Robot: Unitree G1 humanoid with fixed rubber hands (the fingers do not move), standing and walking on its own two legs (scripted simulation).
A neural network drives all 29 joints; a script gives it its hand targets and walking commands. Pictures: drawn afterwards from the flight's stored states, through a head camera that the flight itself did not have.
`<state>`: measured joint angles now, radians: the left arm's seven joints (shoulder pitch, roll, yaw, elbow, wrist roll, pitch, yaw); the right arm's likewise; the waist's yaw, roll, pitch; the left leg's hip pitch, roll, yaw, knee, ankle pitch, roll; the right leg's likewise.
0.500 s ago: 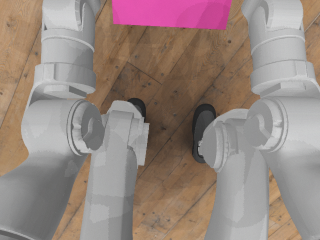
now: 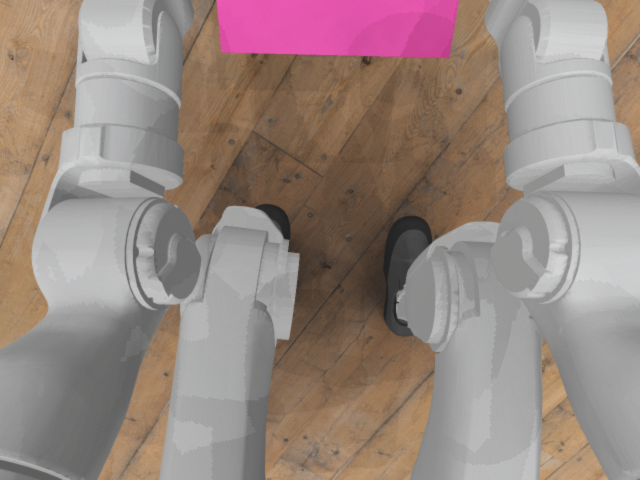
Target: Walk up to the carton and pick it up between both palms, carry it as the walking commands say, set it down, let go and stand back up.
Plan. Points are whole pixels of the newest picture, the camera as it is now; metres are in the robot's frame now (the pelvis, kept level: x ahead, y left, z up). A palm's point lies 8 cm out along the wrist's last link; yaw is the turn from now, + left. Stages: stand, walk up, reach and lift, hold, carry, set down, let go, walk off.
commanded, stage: set down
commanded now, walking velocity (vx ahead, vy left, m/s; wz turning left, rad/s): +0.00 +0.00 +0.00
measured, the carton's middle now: out of the picture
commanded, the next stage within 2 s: none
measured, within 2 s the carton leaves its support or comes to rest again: rests again in 1.00 s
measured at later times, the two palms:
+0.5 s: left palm out of the picture +0.54 +0.19 -0.18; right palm out of the picture +0.57 -0.11 -0.19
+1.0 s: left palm out of the picture +0.55 +0.19 -0.19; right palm out of the picture +0.58 -0.11 -0.19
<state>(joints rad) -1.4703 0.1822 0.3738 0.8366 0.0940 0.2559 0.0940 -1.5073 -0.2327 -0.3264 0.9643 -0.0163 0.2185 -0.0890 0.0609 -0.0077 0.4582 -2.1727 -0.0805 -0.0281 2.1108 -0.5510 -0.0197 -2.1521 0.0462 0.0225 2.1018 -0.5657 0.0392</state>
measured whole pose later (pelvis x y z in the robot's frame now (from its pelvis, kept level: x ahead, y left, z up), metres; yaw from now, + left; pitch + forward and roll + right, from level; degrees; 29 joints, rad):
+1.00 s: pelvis +0.01 +0.00 -0.01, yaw +0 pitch +37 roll -1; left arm -1.45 0.18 0.46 0.86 0.09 0.19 0.03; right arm -1.51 -0.23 -0.33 0.98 -0.08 0.16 -0.03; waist 0.06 0.00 0.44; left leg -2.19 -0.08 -0.03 2.14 -0.60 -0.02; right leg -2.18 0.05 0.02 2.14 -0.61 0.04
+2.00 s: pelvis +0.00 +0.00 -0.01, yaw +0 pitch +31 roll -1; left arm -1.45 0.31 0.22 0.96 -0.12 0.12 0.15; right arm -1.51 -0.42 -0.16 1.02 0.19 0.14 -0.11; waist 0.06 0.00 0.53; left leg -2.12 -0.08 -0.02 2.15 -0.57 -0.03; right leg -2.10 0.05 0.02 2.15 -0.58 0.04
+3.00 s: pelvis +0.05 +0.00 +0.22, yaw +0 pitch +45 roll +1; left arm -1.06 0.30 0.27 0.86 -0.13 0.20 0.03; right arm -1.18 -0.30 -0.16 0.93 0.01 0.22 -0.03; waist 0.06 0.00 -0.12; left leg -1.64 -0.04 -0.03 1.25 -0.39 -0.01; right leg -1.65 0.05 0.07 1.26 -0.39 0.03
